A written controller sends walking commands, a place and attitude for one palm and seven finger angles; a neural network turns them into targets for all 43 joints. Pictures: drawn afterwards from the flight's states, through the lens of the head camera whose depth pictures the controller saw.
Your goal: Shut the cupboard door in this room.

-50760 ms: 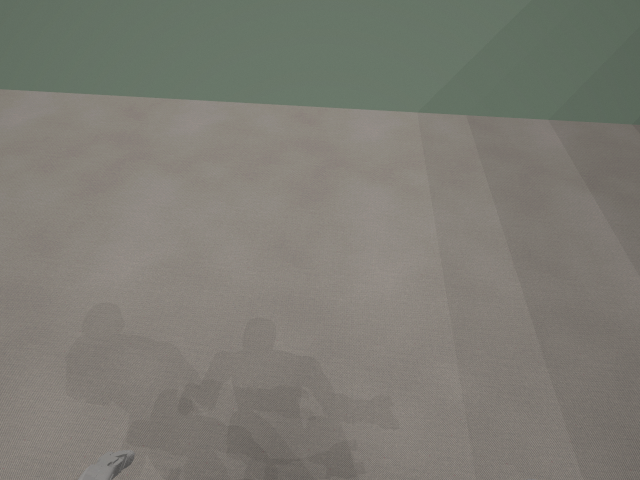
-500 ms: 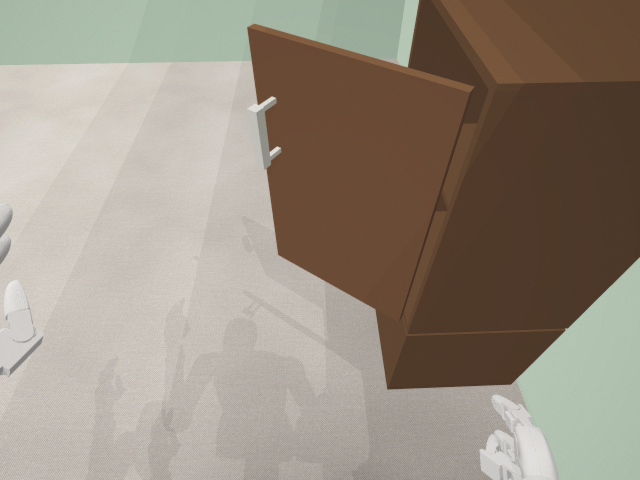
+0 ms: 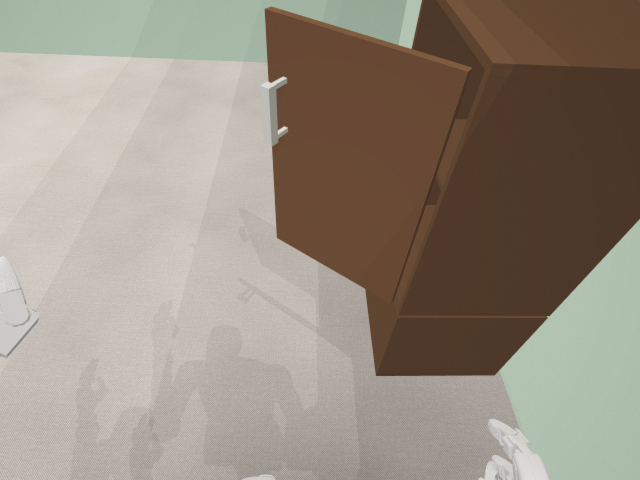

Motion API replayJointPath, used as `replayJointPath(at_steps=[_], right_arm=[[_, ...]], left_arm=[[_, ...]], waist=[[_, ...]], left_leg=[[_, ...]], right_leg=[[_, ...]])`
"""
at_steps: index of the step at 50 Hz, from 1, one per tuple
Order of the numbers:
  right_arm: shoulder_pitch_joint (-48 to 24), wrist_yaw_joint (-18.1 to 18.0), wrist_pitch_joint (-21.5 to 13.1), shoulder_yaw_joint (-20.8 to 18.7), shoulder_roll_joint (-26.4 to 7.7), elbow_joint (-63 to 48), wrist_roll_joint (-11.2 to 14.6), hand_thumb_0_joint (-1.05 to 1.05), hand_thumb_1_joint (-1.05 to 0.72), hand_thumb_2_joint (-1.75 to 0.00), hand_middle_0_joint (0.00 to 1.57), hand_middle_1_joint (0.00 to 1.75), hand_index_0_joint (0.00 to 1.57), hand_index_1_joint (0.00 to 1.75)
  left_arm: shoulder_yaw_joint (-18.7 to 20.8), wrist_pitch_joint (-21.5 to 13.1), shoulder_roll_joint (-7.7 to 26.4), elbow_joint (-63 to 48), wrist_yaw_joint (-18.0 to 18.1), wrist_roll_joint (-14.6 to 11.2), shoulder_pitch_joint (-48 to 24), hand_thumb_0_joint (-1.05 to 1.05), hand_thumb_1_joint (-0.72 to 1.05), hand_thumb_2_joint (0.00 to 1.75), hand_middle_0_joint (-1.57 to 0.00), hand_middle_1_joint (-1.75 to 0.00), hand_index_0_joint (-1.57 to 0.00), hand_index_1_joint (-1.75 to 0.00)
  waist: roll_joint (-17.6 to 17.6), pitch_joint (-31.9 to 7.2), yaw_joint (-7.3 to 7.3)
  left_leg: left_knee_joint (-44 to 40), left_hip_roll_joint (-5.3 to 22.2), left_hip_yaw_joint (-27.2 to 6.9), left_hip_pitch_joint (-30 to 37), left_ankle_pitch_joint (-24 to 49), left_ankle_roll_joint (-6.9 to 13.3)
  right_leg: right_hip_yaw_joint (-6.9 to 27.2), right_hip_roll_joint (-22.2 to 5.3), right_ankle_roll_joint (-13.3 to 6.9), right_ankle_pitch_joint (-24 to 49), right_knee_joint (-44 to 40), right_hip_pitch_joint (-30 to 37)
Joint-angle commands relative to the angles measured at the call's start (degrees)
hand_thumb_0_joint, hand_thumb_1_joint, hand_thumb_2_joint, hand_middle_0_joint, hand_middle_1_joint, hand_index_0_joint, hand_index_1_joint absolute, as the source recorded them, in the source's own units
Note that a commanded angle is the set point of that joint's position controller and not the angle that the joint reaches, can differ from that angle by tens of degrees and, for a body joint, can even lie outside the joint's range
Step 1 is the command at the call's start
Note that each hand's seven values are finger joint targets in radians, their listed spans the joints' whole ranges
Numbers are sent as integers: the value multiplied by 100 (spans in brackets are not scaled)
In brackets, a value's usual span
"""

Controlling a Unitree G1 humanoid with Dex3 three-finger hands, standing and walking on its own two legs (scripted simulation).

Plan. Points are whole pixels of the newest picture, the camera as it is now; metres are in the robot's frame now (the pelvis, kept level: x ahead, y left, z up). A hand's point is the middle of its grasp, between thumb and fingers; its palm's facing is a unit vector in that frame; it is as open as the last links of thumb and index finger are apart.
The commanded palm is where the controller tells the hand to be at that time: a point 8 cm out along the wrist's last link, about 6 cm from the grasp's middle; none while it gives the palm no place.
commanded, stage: step back with the hand held close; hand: left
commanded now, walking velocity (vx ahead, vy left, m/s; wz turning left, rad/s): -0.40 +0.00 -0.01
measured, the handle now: (276, 111) +0.75 +0.14 +0.08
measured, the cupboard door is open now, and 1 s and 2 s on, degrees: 54 54 54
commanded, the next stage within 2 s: stop stepping back and stand still in 0.64 s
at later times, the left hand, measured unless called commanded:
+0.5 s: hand out of the picture +0.13 +0.25 +0.19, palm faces +0.40 -0.81 -0.42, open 7.4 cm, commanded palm +0.07 +0.30 +0.20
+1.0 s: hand out of the picture +0.06 +0.27 +0.18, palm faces +0.32 -0.82 -0.48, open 7.4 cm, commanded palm -0.01 +0.31 +0.20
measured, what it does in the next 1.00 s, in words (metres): walks backwards: right foot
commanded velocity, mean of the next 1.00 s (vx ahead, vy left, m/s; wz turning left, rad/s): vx -0.24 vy -0.01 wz -0.03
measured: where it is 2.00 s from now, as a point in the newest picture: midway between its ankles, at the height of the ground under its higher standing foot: outside the picture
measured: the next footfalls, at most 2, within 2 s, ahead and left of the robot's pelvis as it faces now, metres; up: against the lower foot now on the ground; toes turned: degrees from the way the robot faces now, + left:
right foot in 1.00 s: -0.29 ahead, -0.08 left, +0.00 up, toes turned -4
left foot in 1.26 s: +0.00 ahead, +0.11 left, +0.00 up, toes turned +2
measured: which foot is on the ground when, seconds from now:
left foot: down 0.00-1.00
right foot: down 0.00-0.64, up 0.66-0.98, down 1.00-1.00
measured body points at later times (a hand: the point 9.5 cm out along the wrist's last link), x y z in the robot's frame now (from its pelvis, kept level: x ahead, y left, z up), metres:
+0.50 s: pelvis -0.06 -0.01 +0.00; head -0.05 +0.02 +0.45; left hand +0.10 +0.29 +0.21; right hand +0.13 -0.24 -0.06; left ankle +0.07 +0.09 -0.71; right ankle -0.04 -0.14 -0.72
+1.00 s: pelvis -0.16 +0.02 +0.01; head -0.12 +0.07 +0.45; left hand +0.03 +0.31 +0.21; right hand +0.02 -0.20 -0.06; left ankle +0.00 +0.10 -0.72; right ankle -0.33 -0.08 -0.72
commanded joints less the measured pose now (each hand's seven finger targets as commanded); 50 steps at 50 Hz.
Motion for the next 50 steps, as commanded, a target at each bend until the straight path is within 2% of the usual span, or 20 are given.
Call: replayJointPath(at_steps=[1, 4, 6, 8, 11, 14, 18, 21, 24, 26, 28, 30, 31, 32, 33, 35, 39, 44, 47, 50], right_arm=[[-520, -6, -282, -276, -680, -898, 38, 0, -90, -90, 20, 30, 20, 30], [-595, -47, -321, -280, -743, -957, 60, 0, -90, -90, 20, 30, 20, 30], [-700, -95, -387, -314, -773, -980, 43, 0, -90, -90, 20, 30, 20, 30], [-691, -101, -470, -367, -743, -958, 19, 0, -90, -90, 20, 30, 20, 30], [-644, -95, -527, -400, -777, -887, -2, 0, -90, -90, 20, 30, 20, 30], [-698, -85, -615, -341, -722, -677, -44, 0, -90, -90, 20, 30, 20, 30], [-652, -78, -632, -370, -550, -500, 14, 0, -90, -90, 20, 30, 20, 30], [-794, -71, -520, -358, -484, -658, 43, 0, -90, -90, 20, 30, 20, 30], [-855, -72, -393, -311, -396, -639, 22, 0, -90, -90, 20, 30, 20, 30], [-913, -66, -250, -287, -358, -613, -25, 0, -90, -90, 20, 30, 20, 30], [-847, -75, -154, -240, -373, -609, -42, 0, -90, -90, 20, 30, 20, 30], [-858, -124, -160, -213, -554, -696, -14, 0, -90, -90, 20, 30, 20, 30], [-875, -163, -229, -243, -686, -720, 14, 0, -90, -90, 20, 30, 20, 30], [-935, -194, -285, -312, -692, -740, 36, 0, -90, -90, 20, 30, 20, 30], [-849, -170, -353, -381, -678, -676, 9, 0, -90, -90, 20, 30, 20, 30], [-795, -122, -414, -404, -743, -663, -107, 0, -90, -90, 20, 30, 20, 30], [-760, 30, -644, -363, -645, -727, -7, 0, -90, -90, 20, 30, 20, 30], [-538, -4, -757, -192, -556, -527, -57, 0, -90, -90, 20, 30, 20, 30], [-441, -33, -634, -157, -501, -436, -115, 0, -90, -90, 20, 30, 20, 30], [-593, -104, -452, -88, -402, -566, -75, 0, -90, -90, 20, 30, 20, 30]], left_arm=[[681, -379, 1228, -1073, 131, -87, -138, 0, 90, 90, -20, -30, -20, -30], [845, -454, 1269, -1313, 150, -56, 86, 0, 90, 90, -20, -30, -20, -30], [1021, -496, 1310, -1422, 124, -27, 162, 0, 90, 90, -20, -30, -20, -30], [1117, -533, 1367, -1515, 50, -35, 276, 0, 90, 90, -20, -30, -20, -30], [1102, -564, 1221, -1224, -38, -5, 410, 0, 90, 90, -20, -30, -20, -30], [891, -619, 1150, -1218, -119, -128, 158, 0, 90, 90, -20, -30, -20, -30], [500, -579, 1037, -1369, -88, -239, -55, 0, 90, 90, -20, -30, -20, -30], [746, -564, 1418, -1594, -55, -253, 44, 0, 90, 90, -20, -30, -20, -30], [848, -521, 1599, -1524, 21, -235, 97, 0, 90, 90, -20, -30, -20, -30], [834, -427, 1574, -1271, 78, -166, 82, 0, 90, 90, -20, -30, -20, -30], [776, -382, 1477, -983, 65, -151, 14, 0, 90, 90, -20, -30, -20, -30], [671, -401, 1349, -753, 11, -162, -167, 0, 90, 90, -20, -30, -20, -30], [669, -437, 1304, -704, -9, -161, -271, 0, 90, 90, -20, -30, -20, -30], [679, -483, 1306, -649, -28, -110, -420, 0, 90, 90, -20, -30, -20, -30], [836, -537, 1330, -397, -86, -166, -116, 0, 90, 90, -20, -30, -20, -30], [796, -477, 1195, -785, -128, -98, -234, 0, 90, 90, -20, -30, -20, -30], [455, -389, 1035, -1703, -168, -254, 338, 0, 90, 90, -20, -30, -20, -30], [607, -145, 1348, -2301, -37, -347, 406, 0, 90, 90, -20, -30, -20, -30], [1157, 16, 1814, -2013, 21, -394, 789, 0, 90, 90, -20, -30, -20, -30], [1395, 106, 1841, -1639, 43, -554, 719, 0, 90, 90, -20, -30, -20, -30]], waist=[[-200, -375, -106], [587, -610, -93], [1197, -793, -1], [1191, -1007, 15], [1058, -530, -5], [621, -539, -43], [474, -1504, -106], [-38, -1449, -125], [-501, -890, -126], [-654, -460, -118], [-559, -91, -194], [389, 345, -199], [1046, 357, -176], [1243, 179, -117], [1312, -388, -55], [1481, -656, -26], [925, -1463, 65], [1593, -1579, -32], [1206, -1708, -46], [721, -1483, 3]], left_leg=[[-1060, 287, -673, -488, -1253, 35], [-2149, 747, -1194, -1424, -1779, 269], [-2804, 1326, -1729, -2304, -1947, 500], [-2753, 1519, -1780, -2129, -1511, 533], [-2518, 1441, -1639, -2568, -2094, 563], [-2062, 1120, -1359, -1235, -726, 307], [-1334, 718, -640, 870, 1089, -67], [-982, 440, -370, 930, 209, -154], [135, 57, -188, 1214, -231, -409], [839, 19, -267, 1163, -168, -419], [266, 131, -456, 1040, -2, -366], [-1808, 557, -993, 423, 175, -163], [-2644, 1098, -1573, -464, 38, 57], [-2938, 1488, -1926, -977, 34, 257], [-3343, 1841, -2123, -1063, -1052, 372], [-3545, 2092, -2402, -1498, -1930, 597], [-3020, 1523, -1635, 813, -820, 323], [-3117, 905, -1204, 2032, -432, -521], [-2410, 530, -553, 2077, 534, -621], [-1724, 487, -210, 2151, 768, -405]], right_leg=[[1141, -637, -338, -1930, -1272, 449], [641, -53, -98, -1092, -120, 1593], [380, 389, 30, -12, 1151, 2662], [399, 513, 52, 83, 1382, 2796], [565, 556, 3, -156, 1019, 2852], [789, 380, -68, 351, 167, 1904], [1120, -13, -104, 925, -323, 882], [1506, -337, -163, 162, -977, 510], [2015, -1080, -658, -1461, -1904, -671], [2025, -1359, -843, -1561, -2158, -1220], [1594, -1135, -715, -1033, -1895, -1241], [873, -83, -231, -1151, -1024, -728], [539, 476, -44, -740, -110, 268], [447, 643, -9, -401, 545, 1028], [551, 676, -17, -1014, 1148, 1547], [678, 701, -6, -1232, 2055, 1890], [371, 674, -39, -1914, 1018, 996], [-89, 782, -217, -1701, -1337, 1374], [66, 427, -425, -1174, -1808, 1606], [339, -192, -417, -970, -2090, 1125]])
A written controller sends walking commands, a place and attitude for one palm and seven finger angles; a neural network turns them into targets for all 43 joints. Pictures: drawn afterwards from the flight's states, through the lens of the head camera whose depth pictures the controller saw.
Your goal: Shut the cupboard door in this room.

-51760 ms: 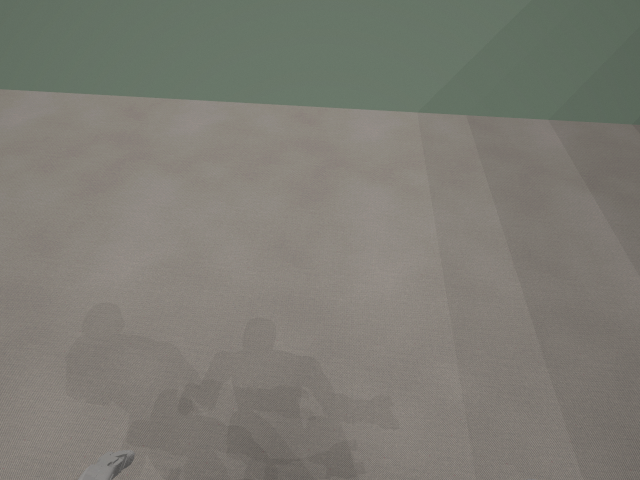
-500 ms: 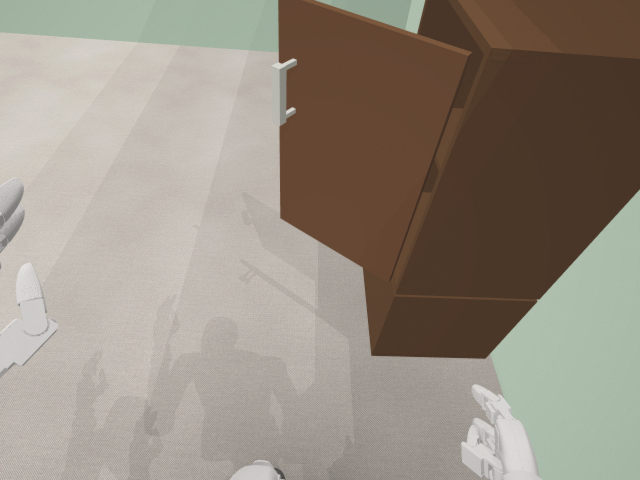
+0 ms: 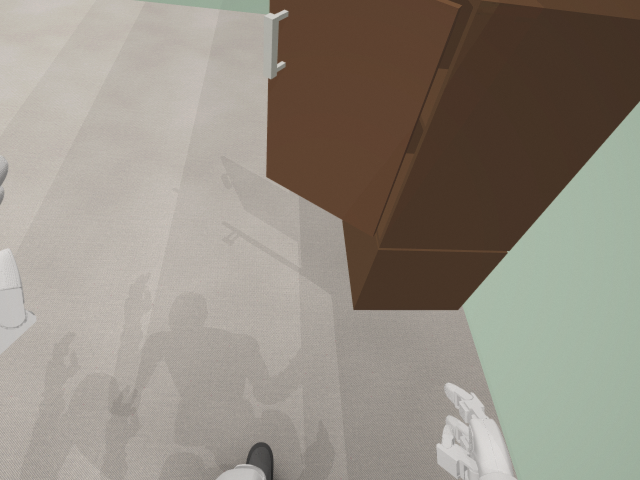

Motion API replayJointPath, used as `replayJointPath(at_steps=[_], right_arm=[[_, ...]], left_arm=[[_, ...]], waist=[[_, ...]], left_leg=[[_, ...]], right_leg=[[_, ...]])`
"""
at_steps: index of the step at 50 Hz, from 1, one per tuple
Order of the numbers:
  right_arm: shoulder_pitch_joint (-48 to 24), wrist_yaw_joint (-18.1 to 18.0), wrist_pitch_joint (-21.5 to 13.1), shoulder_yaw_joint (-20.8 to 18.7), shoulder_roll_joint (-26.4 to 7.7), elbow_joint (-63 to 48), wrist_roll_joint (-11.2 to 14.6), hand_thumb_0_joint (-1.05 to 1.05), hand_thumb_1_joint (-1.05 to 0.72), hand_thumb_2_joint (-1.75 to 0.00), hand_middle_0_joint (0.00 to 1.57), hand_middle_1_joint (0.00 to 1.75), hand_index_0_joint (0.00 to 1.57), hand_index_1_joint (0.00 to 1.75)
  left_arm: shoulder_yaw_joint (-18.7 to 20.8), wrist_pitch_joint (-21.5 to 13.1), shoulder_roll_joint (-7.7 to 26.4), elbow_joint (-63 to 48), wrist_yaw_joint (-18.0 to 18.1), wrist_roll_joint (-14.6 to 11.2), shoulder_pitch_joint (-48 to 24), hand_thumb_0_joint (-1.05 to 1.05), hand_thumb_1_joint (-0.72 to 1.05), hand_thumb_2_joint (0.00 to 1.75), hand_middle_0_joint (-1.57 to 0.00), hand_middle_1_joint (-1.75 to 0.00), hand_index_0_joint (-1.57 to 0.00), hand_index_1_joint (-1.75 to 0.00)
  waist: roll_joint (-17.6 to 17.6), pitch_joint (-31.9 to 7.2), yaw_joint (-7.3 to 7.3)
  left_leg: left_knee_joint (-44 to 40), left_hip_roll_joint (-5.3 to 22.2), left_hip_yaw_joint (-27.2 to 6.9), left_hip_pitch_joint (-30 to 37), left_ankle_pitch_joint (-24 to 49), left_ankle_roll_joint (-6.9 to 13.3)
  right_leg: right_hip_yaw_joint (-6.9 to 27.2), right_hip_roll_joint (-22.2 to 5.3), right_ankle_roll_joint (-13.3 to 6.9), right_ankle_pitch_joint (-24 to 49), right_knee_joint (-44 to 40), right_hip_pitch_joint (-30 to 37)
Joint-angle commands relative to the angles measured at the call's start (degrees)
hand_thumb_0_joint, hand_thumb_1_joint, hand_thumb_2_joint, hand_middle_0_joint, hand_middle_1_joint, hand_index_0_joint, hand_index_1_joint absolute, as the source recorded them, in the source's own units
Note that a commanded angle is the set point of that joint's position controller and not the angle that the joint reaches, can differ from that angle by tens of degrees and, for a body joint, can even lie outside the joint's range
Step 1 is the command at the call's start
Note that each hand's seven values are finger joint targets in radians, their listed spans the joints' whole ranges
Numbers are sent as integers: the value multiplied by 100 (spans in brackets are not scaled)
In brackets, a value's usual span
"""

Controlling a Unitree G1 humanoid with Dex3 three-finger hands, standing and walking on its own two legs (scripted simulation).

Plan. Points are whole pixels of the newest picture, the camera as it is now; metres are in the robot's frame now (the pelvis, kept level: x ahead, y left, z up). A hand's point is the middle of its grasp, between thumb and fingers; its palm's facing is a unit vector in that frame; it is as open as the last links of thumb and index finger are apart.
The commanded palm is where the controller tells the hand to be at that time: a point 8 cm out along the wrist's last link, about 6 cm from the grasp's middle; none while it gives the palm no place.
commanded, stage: stop stepping back and stand still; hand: left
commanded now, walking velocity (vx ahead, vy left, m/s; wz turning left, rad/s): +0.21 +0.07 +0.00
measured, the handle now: (276, 44) +0.90 +0.16 +0.07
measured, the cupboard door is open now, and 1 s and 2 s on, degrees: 54 54 54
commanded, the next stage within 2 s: let the arm hang, fingers relaxed in 0.70 s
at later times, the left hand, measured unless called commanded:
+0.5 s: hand (2, 303) +0.21 +0.27 +0.20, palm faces +0.36 -0.83 -0.44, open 7.5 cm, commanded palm +0.13 +0.32 +0.19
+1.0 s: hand out of the picture +0.13 +0.24 -0.11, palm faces -0.05 -0.96 -0.26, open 7.4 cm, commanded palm none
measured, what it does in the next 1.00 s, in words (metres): steps on the spot: left foot, then right foot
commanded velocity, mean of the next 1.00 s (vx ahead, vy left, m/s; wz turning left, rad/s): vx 0.06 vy -0.01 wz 0.00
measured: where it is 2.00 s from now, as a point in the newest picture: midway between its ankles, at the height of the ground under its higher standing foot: outside the picture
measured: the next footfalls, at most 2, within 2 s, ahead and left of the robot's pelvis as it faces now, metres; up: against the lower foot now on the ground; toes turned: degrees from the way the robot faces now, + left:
left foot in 0.26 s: +0.16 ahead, +0.10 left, +0.00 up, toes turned +5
right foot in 0.56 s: -0.01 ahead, -0.08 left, +0.00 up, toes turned -2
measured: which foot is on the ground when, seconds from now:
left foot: down 0.00-0.16, up 0.18-0.24, down 0.26-0.60, up 0.62-0.78, down 0.80-1.00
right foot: down 0.00-0.36, up 0.38-0.54, down 0.56-1.00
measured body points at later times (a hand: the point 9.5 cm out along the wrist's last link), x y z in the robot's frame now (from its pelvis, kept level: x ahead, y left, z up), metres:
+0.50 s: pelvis -0.02 +0.02 +0.00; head -0.01 +0.05 +0.45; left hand +0.18 +0.31 +0.22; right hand +0.12 -0.21 -0.07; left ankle +0.12 +0.10 -0.72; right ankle -0.08 -0.09 -0.71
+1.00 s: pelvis -0.03 +0.05 +0.00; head -0.01 +0.04 +0.45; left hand +0.13 +0.29 -0.09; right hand +0.13 -0.21 -0.11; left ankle +0.04 +0.17 -0.72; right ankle -0.05 -0.08 -0.72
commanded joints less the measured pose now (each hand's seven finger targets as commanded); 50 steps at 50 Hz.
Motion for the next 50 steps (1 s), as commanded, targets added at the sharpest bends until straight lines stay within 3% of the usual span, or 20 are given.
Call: replayJointPath(at_steps=[1, 3, 9, 11, 14, 15, 16, 17, 18, 20, 25, 27, 30, 31, 35, 39, 40, 43, 47, 50], right_arm=[[-153, -171, -6, -374, -955, -695, 74, 0, -90, -90, 20, 30, 20, 30], [-155, -167, 58, -455, -981, -658, 229, 0, -90, -90, 20, 30, 20, 30], [-395, -218, 247, -424, -1126, -506, 225, 0, -90, -90, 20, 30, 20, 30], [-385, -230, 172, -397, -1163, -435, 238, 0, -90, -90, 20, 30, 20, 30], [-250, -280, 33, -424, -1243, -384, 251, 0, -90, -90, 20, 30, 20, 30], [-151, -298, -16, -429, -1298, -395, 223, 0, -90, -90, 20, 30, 20, 30], [-90, -248, -108, -399, -1294, -435, 184, 0, -90, -90, 20, 30, 20, 30], [-152, -184, -257, -436, -1227, -551, 115, 0, -90, -90, 20, 30, 20, 30], [-123, -112, -368, -432, -1168, -594, 68, 0, -90, -90, 20, 30, 20, 30], [-165, 25, -433, -519, -1118, -648, 83, 0, -90, -90, 20, 30, 20, 30], [-79, 131, -164, -518, -1036, -855, 58, 0, -90, -90, 20, 30, 20, 30], [43, 85, 6, -522, -1012, -796, 121, 0, -90, -90, 20, 30, 20, 30], [23, -44, 264, -509, -999, -658, 174, 0, -90, -90, 20, 30, 20, 30], [-4, -78, 255, -483, -1001, -605, 186, 0, -90, -90, 20, 30, 20, 30], [-91, -188, 88, -368, -1045, -424, 195, 0, -90, -90, 20, 30, 20, 30], [-283, -311, -207, -448, -1125, -453, 218, 0, -90, -90, 20, 30, 20, 30], [-35, 336, -288, -768, -2317, 556, -46, 0, -90, -90, 20, 30, 20, 30], [55, 264, 297, -596, -1977, 366, 37, 0, -90, -90, 20, 30, 20, 30], [-207, 273, 473, -461, -1862, 414, 7, 0, -90, -90, 20, 30, 20, 30], [-109, 323, 594, -351, -1342, 697, 15, 0, -90, -90, 20, 30, 20, 30]], left_arm=[[1231, -152, 1099, -522, 186, -214, -19, 0, 90, 90, -20, -30, -20, -30], [778, -88, 669, -409, 120, -236, 45, 0, 90, 90, -20, -30, -20, -30], [163, 88, 517, 610, 163, 32, -1289, 0, 90, 90, -20, -30, -20, -30], [-108, -40, 474, 905, 177, 194, -2192, 0, 90, 90, -20, -30, -20, -30], [-330, -160, 506, 949, 190, 308, -3024, 0, 90, 90, -20, -30, -20, -30], [-148, -160, 635, 689, 196, 320, -2950, 0, 90, 90, -20, -30, -20, -30], [67, -229, 754, 239, 196, 263, -2761, 0, 90, 90, -20, -30, -20, -30], [253, -419, 908, -293, 138, 207, -2654, 0, 90, 90, -20, -30, -20, -30], [378, -535, 951, -681, 148, 175, -2480, 0, 90, 90, -20, -30, -20, -30], [805, -564, 1024, -1110, 167, 89, -1464, 0, 90, 90, -20, -30, -20, -30], [1084, -385, 634, -861, 118, -60, 724, 0, 90, 90, -20, -30, -20, -30], [957, -194, 440, -88, 108, -90, 1036, 0, 90, 90, -20, -30, -20, -30], [690, -27, 531, 360, 177, -37, -73, 0, 90, 90, -20, -30, -20, -30], [555, 20, 442, 548, 218, 17, -259, 0, 90, 90, -20, -30, -20, -30], [-158, 20, 118, 1307, 257, 225, -1600, 0, 90, 90, -20, -30, -20, -30], [-635, -98, 97, 398, 270, 380, -2634, 0, 90, 90, -20, -30, -20, -30], [-2107, 818, -610, 4686, -585, 791, -1298, 0, 90, 90, -20, -30, -20, -30], [-2229, 1394, -1252, 4876, -741, 588, -1240, 0, 90, 90, -20, -30, -20, -30], [-2329, 1271, -722, 6199, -792, 572, -1519, 0, 90, 90, -20, -30, -20, -30], [-2451, 1170, -640, 7197, -782, 578, -1746, 0, 90, 90, -20, -30, -20, -30]], waist=[[1178, -1176, 45], [123, -975, -8], [-178, 1178, -118], [-291, 1832, -186], [643, 1698, -333], [1392, 1230, -323], [2558, 537, -230], [2882, 126, -129], [2013, -84, -82], [924, -426, 131], [2587, -1061, 17], [1898, -832, -30], [-384, 120, -124], [-685, 446, -81], [-322, 596, -143], [284, 588, -20], [755, 632, -255], [1599, -169, 63], [311, -239, 214], [-484, -606, -4]], left_leg=[[368, 468, -518, 2740, -1526, -407], [1136, 335, -373, 2991, -1254, -273], [2747, 413, -355, 1067, -1727, -332], [2593, 524, -340, 830, -1719, -250], [1558, 148, -236, 1847, -1347, -94], [1073, 289, -796, 2297, -799, 159], [117, 978, -2355, 2374, -567, 412], [-590, 1533, -3403, 2420, -1183, 490], [-1027, 1791, -3812, 1995, -2352, 435], [-1359, 1650, -2867, 1278, -3781, 256], [-1062, 871, -733, 841, -3554, -574], [-331, 557, -318, 726, -3438, -584], [2519, 264, -489, 787, -2452, -440], [2968, 297, -708, 460, -2378, -396], [1814, 344, -350, 800, -1993, -256], [875, 342, -333, 1860, -1272, -70], [1551, 790, -929, 1966, 1455, 35], [643, 1391, -1668, 1441, 2360, 532], [529, 989, -1486, 1064, 182, 268], [1030, 277, -721, 1404, -829, -222]], right_leg=[[247, -646, -137, 312, -620, -1416], [174, -776, -133, 695, -328, -1844], [1252, -1742, -845, -1061, -953, -2782], [993, -1708, -756, -254, -740, -2796], [91, -1130, -309, 2119, 1007, -2750], [-121, -717, -26, 2535, 1959, -2748], [-157, -100, 139, 1372, 3270, -2383], [265, 72, 74, -380, 3963, -2226], [553, 14, 35, -669, 4204, -1920], [337, -73, 5, -705, 3439, -1269], [-640, 283, -22, -432, 1303, 64], [-395, -3, -43, -242, 466, -2], [2177, -1974, -872, -1532, -1040, -2090], [2278, -2113, -1024, -1415, -1096, -2208], [801, -1422, -492, 699, -71, -1624], [525, -1073, -102, 1690, 401, -1775], [-78, -1139, 27, 3273, 1921, -2445], [-276, -391, 303, 89, 2462, -1634], [101, -473, 154, 769, 1263, -752], [761, -1222, -164, 1640, 597, -930]])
